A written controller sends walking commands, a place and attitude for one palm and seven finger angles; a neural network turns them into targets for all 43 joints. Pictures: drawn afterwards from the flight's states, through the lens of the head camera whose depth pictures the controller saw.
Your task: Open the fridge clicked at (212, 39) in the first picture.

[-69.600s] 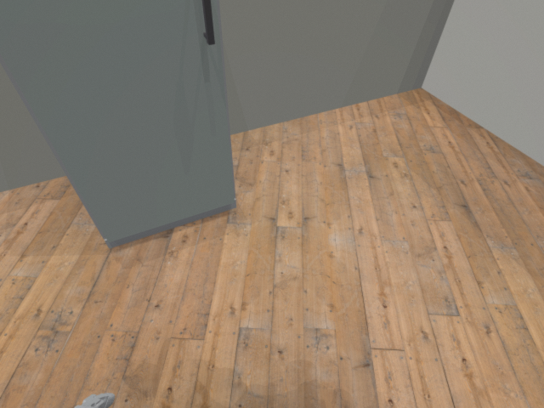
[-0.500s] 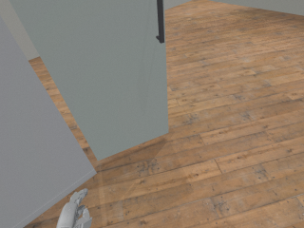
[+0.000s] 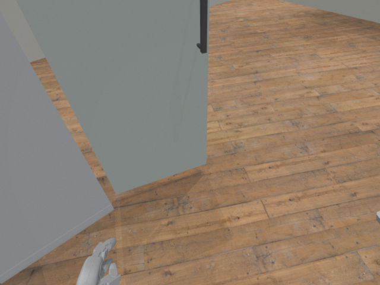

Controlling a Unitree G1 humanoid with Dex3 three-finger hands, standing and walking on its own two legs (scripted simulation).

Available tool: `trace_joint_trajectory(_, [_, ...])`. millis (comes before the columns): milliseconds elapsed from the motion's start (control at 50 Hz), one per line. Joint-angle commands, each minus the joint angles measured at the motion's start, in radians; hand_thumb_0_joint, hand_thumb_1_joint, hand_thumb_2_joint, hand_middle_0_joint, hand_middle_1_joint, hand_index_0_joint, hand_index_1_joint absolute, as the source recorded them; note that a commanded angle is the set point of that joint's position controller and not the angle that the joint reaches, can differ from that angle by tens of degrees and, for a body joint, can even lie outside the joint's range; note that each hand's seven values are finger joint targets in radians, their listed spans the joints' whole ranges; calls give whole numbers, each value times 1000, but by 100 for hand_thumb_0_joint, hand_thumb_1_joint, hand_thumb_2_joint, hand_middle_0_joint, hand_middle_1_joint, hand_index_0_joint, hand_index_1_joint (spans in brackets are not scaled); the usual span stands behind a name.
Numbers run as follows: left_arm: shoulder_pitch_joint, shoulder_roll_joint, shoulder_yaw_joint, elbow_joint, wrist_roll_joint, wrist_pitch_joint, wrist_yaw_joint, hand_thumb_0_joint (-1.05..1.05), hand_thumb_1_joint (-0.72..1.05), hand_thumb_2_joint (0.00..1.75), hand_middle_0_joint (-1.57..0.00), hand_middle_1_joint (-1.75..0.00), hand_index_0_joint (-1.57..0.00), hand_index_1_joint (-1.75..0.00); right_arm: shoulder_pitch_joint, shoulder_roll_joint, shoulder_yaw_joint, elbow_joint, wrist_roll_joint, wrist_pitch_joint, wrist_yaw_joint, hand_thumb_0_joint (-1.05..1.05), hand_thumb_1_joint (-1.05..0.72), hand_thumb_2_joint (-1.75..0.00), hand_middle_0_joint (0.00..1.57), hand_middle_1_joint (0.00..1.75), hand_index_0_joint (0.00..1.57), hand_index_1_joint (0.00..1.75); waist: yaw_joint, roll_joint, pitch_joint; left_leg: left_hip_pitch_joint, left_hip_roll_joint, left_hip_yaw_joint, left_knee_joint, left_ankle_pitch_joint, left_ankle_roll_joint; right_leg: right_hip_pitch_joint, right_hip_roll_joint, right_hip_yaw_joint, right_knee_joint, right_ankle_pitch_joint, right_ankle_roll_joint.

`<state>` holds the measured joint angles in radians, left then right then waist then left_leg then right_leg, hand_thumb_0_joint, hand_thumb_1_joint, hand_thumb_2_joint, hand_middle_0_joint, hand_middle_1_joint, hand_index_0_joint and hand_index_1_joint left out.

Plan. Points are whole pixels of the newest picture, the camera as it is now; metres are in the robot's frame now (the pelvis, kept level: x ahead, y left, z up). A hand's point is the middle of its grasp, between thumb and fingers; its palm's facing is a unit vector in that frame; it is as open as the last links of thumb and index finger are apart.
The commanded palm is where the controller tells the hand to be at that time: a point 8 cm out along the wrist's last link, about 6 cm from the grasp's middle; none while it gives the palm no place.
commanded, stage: stop stepping back and stand still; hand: right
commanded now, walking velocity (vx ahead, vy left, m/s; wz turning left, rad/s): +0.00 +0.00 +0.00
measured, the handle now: (201, 15) +0.90 +0.01 +0.21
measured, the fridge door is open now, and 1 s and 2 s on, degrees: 108 108 108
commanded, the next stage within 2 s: let the arm hang, fingers relaxed in 0.08 s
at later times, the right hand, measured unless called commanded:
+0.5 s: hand out of the picture +0.04 -0.18 -0.17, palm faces -0.09 +0.98 -0.18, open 7.4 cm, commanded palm none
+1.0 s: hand out of the picture +0.09 -0.26 -0.14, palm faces -0.04 +0.92 -0.39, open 7.4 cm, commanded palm none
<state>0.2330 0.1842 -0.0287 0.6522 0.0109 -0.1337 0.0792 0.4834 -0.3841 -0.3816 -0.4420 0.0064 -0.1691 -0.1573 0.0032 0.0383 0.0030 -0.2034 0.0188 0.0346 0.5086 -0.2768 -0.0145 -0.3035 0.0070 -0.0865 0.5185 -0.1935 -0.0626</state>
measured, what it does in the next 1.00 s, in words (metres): stands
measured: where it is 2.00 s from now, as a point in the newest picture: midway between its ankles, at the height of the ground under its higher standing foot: outside the picture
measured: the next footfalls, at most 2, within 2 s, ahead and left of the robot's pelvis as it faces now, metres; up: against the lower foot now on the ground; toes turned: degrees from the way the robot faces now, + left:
none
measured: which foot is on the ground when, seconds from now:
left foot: down 0.00-1.00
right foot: down 0.00-1.00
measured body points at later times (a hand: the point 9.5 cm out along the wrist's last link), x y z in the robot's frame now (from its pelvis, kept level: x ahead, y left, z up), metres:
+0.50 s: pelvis -0.01 +0.01 +0.00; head +0.00 -0.01 +0.45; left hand +0.08 +0.30 -0.11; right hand +0.04 -0.23 -0.15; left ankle +0.00 +0.13 -0.73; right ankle +0.06 -0.08 -0.73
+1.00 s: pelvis +0.01 +0.01 +0.01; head +0.03 +0.02 +0.46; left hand +0.09 +0.29 -0.13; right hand +0.09 -0.31 -0.11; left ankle +0.00 +0.13 -0.73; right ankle +0.06 -0.08 -0.73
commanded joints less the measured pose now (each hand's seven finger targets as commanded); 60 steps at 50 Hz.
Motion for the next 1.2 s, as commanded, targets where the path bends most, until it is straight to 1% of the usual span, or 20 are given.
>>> trace_joint_trajectory(0, [-117, 135, 53, -148, 1, -54, 5, 0, 90, 90, -20, -30, -20, -30, 14, -194, -130, -262, 1, -89, -27, 0, -90, -90, 20, 30, 20, 30, -17, -151, -111, 73, 18, -30, -64, 39, 28, -20, -140, 174, -192, -75, 45])
trace_joint_trajectory(80, [-116, 138, 62, -142, -3, -37, 7, 0, 90, 90, -20, -30, -20, -30, 23, -176, -133, -188, 17, -84, -21, 0, -90, -90, 20, 30, 20, 30, -4, -80, -101, 5, 53, -84, -118, 57, 43, 15, -117, 145, -125, -50, 52])
trace_joint_trajectory(140, [-121, 140, 61, -140, -9, -27, 11, 0, 90, 90, -20, -30, -20, -30, -20, -164, -114, -161, 20, -82, -16, 0, -90, -90, 20, 30, 20, 30, -1, -86, -92, -30, 49, -87, -121, 45, 37, 37, -123, 144, -125, -44, 49])
trace_joint_trajectory(160, [-161, 365, 118, 76, -8, -61, -75, 0, 90, 90, -20, -30, -20, -30, -45, -52, 270, 594, -42, 76, 130, 0, -90, -90, 20, 30, 20, 30, 39, -122, -24, -132, 114, -47, 17, 201, 45, -23, -151, 174, 33, 231, 20])
trace_joint_trajectory(180, [-123, 306, 116, 68, -22, 6, -79, 0, 90, 90, -20, -30, -20, -30, -67, -38, 255, 625, -27, 148, 143, 0, -90, -90, 20, 30, 20, 30, 23, -113, -95, -127, 96, -73, -18, 148, 31, 53, -155, 145, 14, 295, 33])
trace_joint_trajectory(200, [-116, 303, 109, 36, -23, 33, -78, 0, 90, 90, -20, -30, -20, -30, -86, -47, 257, 615, -23, 167, 145, 0, -90, -90, 20, 30, 20, 30, 20, -124, -88, -136, 75, -46, -3, 56, 28, 51, -167, 159, -4, 260, 23])
trace_joint_trajectory(220, [-117, 304, 101, 36, -16, 48, -79, 0, 90, 90, -20, -30, -20, -30, -110, -46, 265, 647, -25, 162, 145, 0, -90, -90, 20, 30, 20, 30, 6, -83, -123, -111, 60, -28, 28, 23, 31, 23, -177, 189, -20, 236, 2])
trace_joint_trajectory(280, [-139, 326, 85, 48, 0, 86, -86, 0, 90, 90, -20, -30, -20, -30, -187, -103, 284, 817, -35, 156, 148, 0, -90, -90, 20, 30, 20, 30, -3, 99, -64, -70, 59, -43, -4, -25, 51, -33, -163, 228, -92, 70, -8])
trace_joint_trajectory(300, [-141, 331, 84, 59, 4, 95, -89, 0, 90, 90, -20, -30, -20, -30, -213, -111, 293, 875, -35, 156, 148, 0, -90, -90, 20, 30, 20, 30, -2, 110, -49, -65, 75, -60, -26, -43, 59, -40, -150, 222, -107, 13, -3])
trace_joint_trajectory(360, [-143, 323, 78, 105, 15, 125, -94, 0, 90, 90, -20, -30, -20, -30, -270, -131, 324, 1045, -37, 160, 145, 0, -90, -90, 20, 30, 20, 30, 11, 60, 35, -132, 109, -129, -119, -169, 77, -27, -102, 188, -132, -151, 11])
trace_joint_trajectory(420, [-137, 322, 77, 155, 14, 133, -93, 0, 90, 90, -20, -30, -20, -30, -270, -150, 338, 1170, -35, 157, 148, 0, -90, -90, 20, 30, 20, 30, 12, -82, 29, -126, 98, -142, -144, -194, 76, 9, -100, 187, -183, -200, 18])
trace_joint_trajectory(460, [-135, 338, 80, 190, 12, 129, -90, 0, 90, 90, -20, -30, -20, -30, -254, -159, 340, 1241, -33, 150, 152, 0, -90, -90, 20, 30, 20, 30, 5, -150, -2, -79, 89, -137, -143, -151, 75, 24, -109, 190, -210, -204, 20])
trace_joint_trajectory(540, [-111, 331, 81, 262, 3, 120, -79, 0, 90, 90, -20, -30, -20, -30, -243, -152, 344, 1357, -26, 139, 154, 0, -90, -90, 20, 30, 20, 30, 7, -141, -57, -26, 103, -142, -181, -76, 81, 85, -115, 179, -193, -112, 24])
trace_joint_trajectory(560, [-106, 328, 82, 281, 2, 119, -76, 0, 90, 90, -20, -30, -20, -30, -244, -146, 345, 1382, -25, 138, 153, 0, -90, -90, 20, 30, 20, 30, 8, -151, -49, -28, 105, -139, -191, -67, 80, 94, -117, 177, -191, -101, 25])
trace_joint_trajectory(600, [-90, 324, 83, 310, -2, 119, -71, 0, 90, 90, -20, -30, -20, -30, -254, -137, 348, 1421, -23, 138, 152, 0, -90, -90, 20, 30, 20, 30, 14, -91, -34, -29, 112, -137, -218, -40, 79, 112, -122, 171, -176, -48, 26])
trace_joint_trajectory(720, [-84, 326, 79, 386, 0, 123, -65, 0, 90, 90, -20, -30, -20, -30, -273, -133, 352, 1505, -20, 145, 149, 0, -90, -90, 20, 30, 20, 30, 10, -85, 11, -14, 112, -126, -249, -26, 73, 121, -137, 177, -201, -27, 27])
trace_joint_trajectory(780, [-90, 340, 80, 402, -1, 124, -67, 0, 90, 90, -20, -30, -20, -30, -285, -142, 352, 1524, -21, 145, 148, 0, -90, -90, 20, 30, 20, 30, 8, -49, -14, 13, 107, -116, -249, -5, 67, 138, -143, 179, -212, -7, 26])
trace_joint_trajectory(860, [-126, 349, 77, 420, 2, 126, -71, 0, 90, 90, -20, -30, -20, -30, -322, -159, 354, 1531, -22, 147, 147, 0, -90, -90, 20, 30, 20, 30, 3, -32, 15, 18, 105, -106, -254, 8, 59, 138, -149, 189, -247, -3, 26])
trace_joint_trajectory(980, [-152, 355, 73, 430, 1, 121, -79, 0, 90, 90, -20, -30, -20, -30, -372, -179, 355, 1523, -23, 137, 142, 0, -90, -90, 20, 30, 20, 30, 5, 4, -21, 58, 118, -105, -252, 122, 48, 182, -149, 171, -241, 139, 28])
trace_joint_trajectory(1180, [-187, 357, 70, 431, 0, 115, -81, 0, 90, 90, -20, -30, -20, -30, -408, -186, 355, 1506, -25, 128, 138, 0, -90, -90, 20, 30, 20, 30, 6, -16, -56, 107, 127, -99, -251, 229, 43, 233, -149, 158, -241, 247, 33])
